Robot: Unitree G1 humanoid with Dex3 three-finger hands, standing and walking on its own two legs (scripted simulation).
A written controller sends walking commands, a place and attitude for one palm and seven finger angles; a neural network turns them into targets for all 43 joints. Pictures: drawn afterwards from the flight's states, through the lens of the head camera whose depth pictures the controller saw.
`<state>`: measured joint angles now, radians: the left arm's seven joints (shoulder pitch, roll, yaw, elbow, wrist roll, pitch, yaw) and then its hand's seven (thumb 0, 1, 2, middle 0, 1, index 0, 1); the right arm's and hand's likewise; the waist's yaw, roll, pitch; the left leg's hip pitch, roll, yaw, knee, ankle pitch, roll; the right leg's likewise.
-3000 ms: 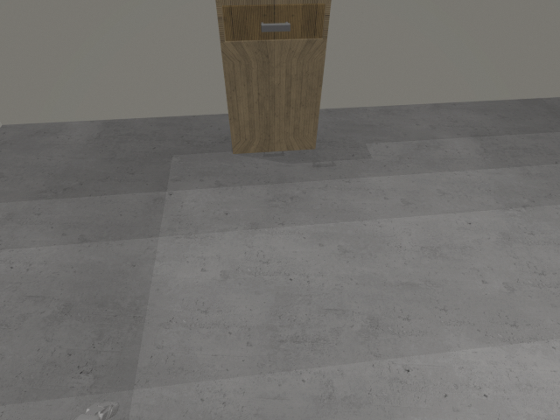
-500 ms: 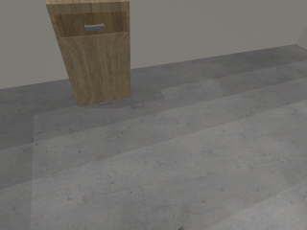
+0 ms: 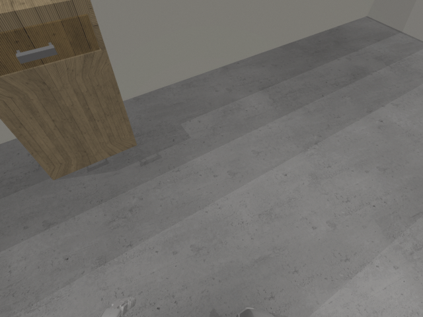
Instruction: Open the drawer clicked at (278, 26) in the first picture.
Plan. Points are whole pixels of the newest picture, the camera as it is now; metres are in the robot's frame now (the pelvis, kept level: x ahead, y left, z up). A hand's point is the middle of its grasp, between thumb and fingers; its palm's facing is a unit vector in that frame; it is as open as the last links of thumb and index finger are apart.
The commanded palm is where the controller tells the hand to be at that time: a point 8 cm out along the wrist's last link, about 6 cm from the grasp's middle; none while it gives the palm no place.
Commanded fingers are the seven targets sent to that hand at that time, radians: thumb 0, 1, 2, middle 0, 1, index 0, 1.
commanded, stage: walk to a spot facing it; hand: left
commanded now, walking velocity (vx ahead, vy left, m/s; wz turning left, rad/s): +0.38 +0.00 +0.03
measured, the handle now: (36, 51) +0.99 +0.64 -0.04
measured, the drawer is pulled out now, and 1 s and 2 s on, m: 0.00 0.00 0.00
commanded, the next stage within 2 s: turn to face it in 0.70 s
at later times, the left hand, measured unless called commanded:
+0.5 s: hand out of the picture +0.12 +0.20 -0.17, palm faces +0.13 -0.98 -0.11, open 7.3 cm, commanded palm none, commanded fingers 0.00 0.90 0.90 -0.20 -0.30 -0.20 -0.30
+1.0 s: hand (152, 164) +0.54 +0.17 -0.15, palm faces -0.10 -0.96 -0.24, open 7.3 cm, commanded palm none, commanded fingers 0.00 0.90 0.90 -0.20 -0.30 -0.20 -0.30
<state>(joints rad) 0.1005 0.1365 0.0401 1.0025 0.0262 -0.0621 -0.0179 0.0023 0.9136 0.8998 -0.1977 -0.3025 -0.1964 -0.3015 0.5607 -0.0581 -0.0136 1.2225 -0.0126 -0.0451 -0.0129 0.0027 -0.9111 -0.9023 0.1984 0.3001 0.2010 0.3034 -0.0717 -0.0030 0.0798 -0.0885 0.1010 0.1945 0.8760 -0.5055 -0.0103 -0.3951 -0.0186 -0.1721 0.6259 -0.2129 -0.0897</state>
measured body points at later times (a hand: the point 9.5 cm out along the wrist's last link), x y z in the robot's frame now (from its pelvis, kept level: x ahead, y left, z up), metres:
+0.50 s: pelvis +0.22 +0.05 +0.00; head +0.24 +0.08 +0.45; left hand +0.12 +0.25 -0.16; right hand +0.36 -0.18 -0.12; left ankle +0.29 +0.15 -0.72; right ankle +0.09 -0.08 -0.67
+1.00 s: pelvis +0.41 +0.00 +0.00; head +0.44 -0.03 +0.45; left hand +0.55 +0.22 -0.13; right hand +0.31 -0.19 -0.17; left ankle +0.30 +0.15 -0.67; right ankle +0.49 -0.08 -0.72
